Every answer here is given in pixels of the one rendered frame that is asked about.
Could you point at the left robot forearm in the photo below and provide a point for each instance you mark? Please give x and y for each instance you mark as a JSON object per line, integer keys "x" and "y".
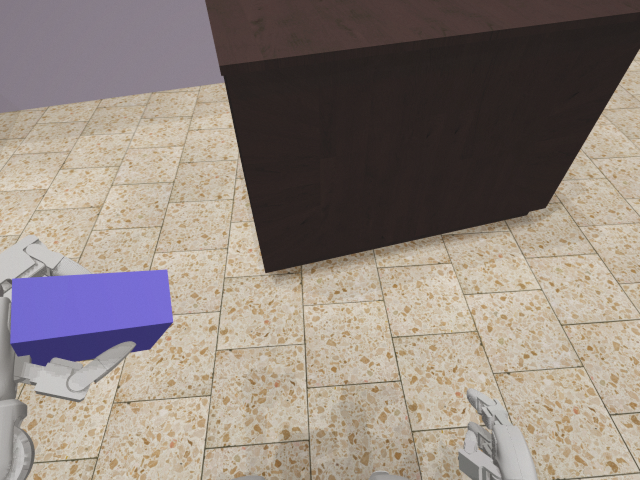
{"x": 17, "y": 450}

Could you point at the right robot hand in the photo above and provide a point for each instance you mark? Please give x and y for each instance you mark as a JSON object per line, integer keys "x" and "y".
{"x": 505, "y": 455}

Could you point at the left robot hand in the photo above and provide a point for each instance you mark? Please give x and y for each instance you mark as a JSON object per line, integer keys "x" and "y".
{"x": 60, "y": 378}

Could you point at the table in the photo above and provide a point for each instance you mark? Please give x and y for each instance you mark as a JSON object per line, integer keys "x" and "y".
{"x": 363, "y": 124}

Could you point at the sponge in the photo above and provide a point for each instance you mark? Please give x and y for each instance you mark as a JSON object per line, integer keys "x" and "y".
{"x": 78, "y": 317}

